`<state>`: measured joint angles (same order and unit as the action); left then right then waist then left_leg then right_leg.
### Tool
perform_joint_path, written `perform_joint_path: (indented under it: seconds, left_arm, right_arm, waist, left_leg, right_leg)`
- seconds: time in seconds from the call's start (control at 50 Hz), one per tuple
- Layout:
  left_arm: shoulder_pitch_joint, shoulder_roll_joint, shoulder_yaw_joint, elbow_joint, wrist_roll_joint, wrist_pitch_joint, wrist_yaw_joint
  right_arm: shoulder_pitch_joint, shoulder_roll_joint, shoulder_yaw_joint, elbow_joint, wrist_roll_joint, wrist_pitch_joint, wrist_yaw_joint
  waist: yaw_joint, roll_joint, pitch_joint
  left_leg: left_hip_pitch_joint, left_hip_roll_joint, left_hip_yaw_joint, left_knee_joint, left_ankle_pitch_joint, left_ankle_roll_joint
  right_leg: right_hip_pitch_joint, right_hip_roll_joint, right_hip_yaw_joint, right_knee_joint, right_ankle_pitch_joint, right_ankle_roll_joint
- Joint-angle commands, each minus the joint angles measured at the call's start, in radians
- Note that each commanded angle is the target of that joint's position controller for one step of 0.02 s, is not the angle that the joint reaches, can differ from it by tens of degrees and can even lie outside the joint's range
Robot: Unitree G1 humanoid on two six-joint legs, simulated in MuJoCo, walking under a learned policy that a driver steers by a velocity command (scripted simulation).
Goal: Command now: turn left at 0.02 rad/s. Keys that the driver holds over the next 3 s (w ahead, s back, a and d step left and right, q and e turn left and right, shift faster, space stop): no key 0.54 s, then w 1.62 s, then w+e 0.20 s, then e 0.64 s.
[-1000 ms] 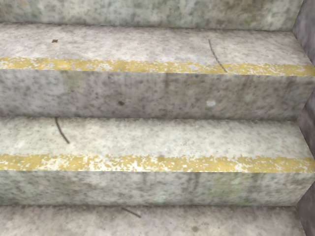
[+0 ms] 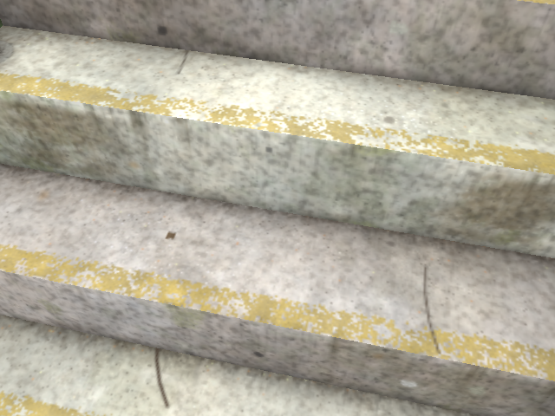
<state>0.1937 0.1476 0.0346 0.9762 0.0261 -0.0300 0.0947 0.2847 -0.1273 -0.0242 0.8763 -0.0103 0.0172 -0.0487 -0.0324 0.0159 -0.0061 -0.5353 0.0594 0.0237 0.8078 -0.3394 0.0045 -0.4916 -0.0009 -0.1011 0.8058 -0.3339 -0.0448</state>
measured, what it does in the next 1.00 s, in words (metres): walks ahead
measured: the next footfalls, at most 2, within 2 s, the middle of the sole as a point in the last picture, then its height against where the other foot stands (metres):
right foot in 1.22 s outside the picture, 0.20 m higher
left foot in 1.78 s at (235, 260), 0.19 m higher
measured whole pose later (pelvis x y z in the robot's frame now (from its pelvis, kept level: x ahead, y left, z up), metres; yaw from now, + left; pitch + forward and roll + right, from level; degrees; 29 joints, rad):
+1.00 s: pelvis +0.17 +0.01 +0.04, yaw -2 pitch +3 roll +2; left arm 0.21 0.18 0.04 0.82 0.00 -0.05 0.04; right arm 0.52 -0.20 -0.05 1.02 -0.06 -0.11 -0.01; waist -0.05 0.00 -0.07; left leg -0.10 -0.03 0.12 0.37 -0.33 0.04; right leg -0.90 -0.02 -0.02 2.08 -0.58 -0.15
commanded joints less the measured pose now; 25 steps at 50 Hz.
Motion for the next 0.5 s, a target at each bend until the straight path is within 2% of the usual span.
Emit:
perform_joint_path:
  seconds: [0.02, 0.04, 0.06, 0.08, 0.1, 0.12, 0.14, 0.16, 0.18, 0.26, 0.28, 0.32, 0.46, 0.5]
  left_arm:
    - [0.05, 0.066, 0.026, -0.044, -0.032, 0.029, -0.025]
    - [0.064, 0.045, 0.02, -0.04, -0.05, 0.034, -0.03]
    - [0.086, 0.057, 0.025, -0.02, -0.051, 0.038, -0.029]
    - [0.11, 0.041, 0.017, -0.01, -0.047, 0.041, -0.031]
    - [0.125, 0.03, 0.01, -0.003, -0.038, 0.039, -0.031]
    - [0.149, 0.025, 0.004, 0.012, -0.027, 0.038, -0.03]
    - [0.179, 0.032, 0.002, 0.021, -0.012, 0.033, -0.031]
    - [0.167, 0.054, 0.006, 0.03, -0.017, 0.032, -0.031]
    - [0.174, 0.056, 0.005, 0.031, -0.018, 0.03, -0.029]
    - [0.204, 0.049, -0.005, 0.04, -0.015, 0.022, -0.022]
    - [0.206, 0.052, -0.003, 0.03, -0.009, 0.011, -0.021]
    - [0.217, 0.038, -0.01, 0.028, -0.021, 0.005, -0.024]
    - [0.271, 0.036, -0.019, 0.018, -0.019, -0.005, -0.02]
    - [0.286, 0.037, -0.017, 0.018, -0.029, -0.003, -0.018]
  right_arm:
    - [0.16, -0.073, -0.014, 0.005, -0.028, -0.032, 0.001]
    - [0.125, -0.038, -0.003, -0.011, -0.038, -0.04, -0.003]
    - [0.093, -0.02, 0.004, -0.02, -0.036, -0.046, -0.007]
    - [0.073, -0.049, -0.001, -0.019, -0.034, -0.051, -0.013]
    - [0.064, -0.071, -0.007, -0.013, -0.026, -0.054, -0.016]
    - [0.071, -0.077, -0.011, 0.002, -0.015, -0.054, -0.015]
    - [0.092, -0.073, -0.015, 0.008, -0.01, -0.056, -0.009]
    - [0.129, -0.072, -0.017, 0.017, 0.006, -0.059, -0.005]
    - [0.152, -0.072, -0.018, 0.023, 0.005, -0.058, -0.004]
    - [0.189, -0.055, -0.017, 0.035, -0.004, -0.052, -0.005]
    - [0.196, -0.066, -0.02, 0.033, 0.002, -0.051, -0.007]
    - [0.199, -0.046, -0.012, 0.031, -0.003, -0.058, -0.004]
    - [0.189, -0.071, -0.01, 0.035, 0.002, -0.059, -0.005]
    - [0.171, -0.081, -0.013, 0.033, 0.001, -0.058, -0.008]
  waist:
    - [0.006, 0.109, -0.012]
    - [0.026, 0.26, -0.013]
    - [0.039, 0.217, 0.007]
    - [0.058, 0.18, 0.018]
    - [0.07, 0.146, 0.028]
    - [0.077, 0.114, 0.049]
    - [0.074, 0.077, 0.032]
    - [0.05, 0.016, 0.053]
    - [0.041, 0.002, 0.058]
    - [0.02, -0.012, 0.065]
    - [0.014, -0.003, 0.077]
    - [0.005, -0.011, 0.082]
    - [0.013, -0.02, 0.073]
    - [0.013, -0.027, 0.069]
  left_leg:
    - [0.281, 0.088, -0.236, -0.416, -0.12, 0.062]
    - [0.186, 0.196, -0.455, -0.569, -0.323, 0.137]
    - [0.139, 0.223, -0.482, -0.613, -0.339, 0.17]
    - [0.122, 0.206, -0.435, -0.607, -0.316, 0.17]
    - [0.137, 0.168, -0.361, -0.595, -0.297, 0.148]
    - [0.149, 0.119, -0.282, -0.568, -0.246, 0.119]
    - [0.18, 0.08, -0.231, -0.544, -0.176, 0.1]
    - [0.199, 0.059, -0.196, -0.536, -0.105, 0.075]
    - [0.236, 0.048, -0.166, -0.522, -0.057, 0.066]
    - [0.32, 0.039, -0.12, -0.486, 0.048, 0.063]
    - [0.312, 0.025, -0.096, -0.469, 0.091, 0.066]
    - [0.319, 0.027, -0.08, -0.463, 0.147, 0.067]
    - [0.34, 0.034, -0.061, -0.463, 0.239, 0.064]
    - [0.343, 0.037, -0.057, -0.451, 0.281, 0.062]
  right_leg:
    - [-0.091, -0.054, 0.119, -0.151, -0.122, -0.027]
    - [-0.032, -0.031, 0.087, -0.075, -0.08, 0.016]
    - [0.057, -0.038, 0.113, -0.044, -0.042, 0.029]
    - [0.124, -0.042, 0.125, -0.085, -0.018, 0.032]
    - [0.168, -0.046, 0.123, -0.172, 0.004, 0.031]
    - [0.211, -0.044, 0.122, -0.274, 0.027, 0.023]
    - [0.264, -0.031, 0.118, -0.328, 0.042, 0.016]
    - [0.257, -0.041, 0.137, -0.361, 0.045, 0.014]
    - [0.237, -0.052, 0.147, -0.382, 0.038, 0.012]
    - [0.212, -0.072, 0.153, -0.42, 0.051, 0.004]
    - [0.218, -0.078, 0.154, -0.425, 0.075, 0.001]
    - [0.218, -0.079, 0.156, -0.426, 0.114, -0.006]
    - [0.265, -0.095, 0.156, -0.427, 0.204, -0.011]
    - [0.272, -0.103, 0.153, -0.42, 0.246, -0.011]
Over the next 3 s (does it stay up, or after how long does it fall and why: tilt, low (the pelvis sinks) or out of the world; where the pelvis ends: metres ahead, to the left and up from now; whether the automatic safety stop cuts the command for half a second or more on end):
stays up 0.99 0.01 0.79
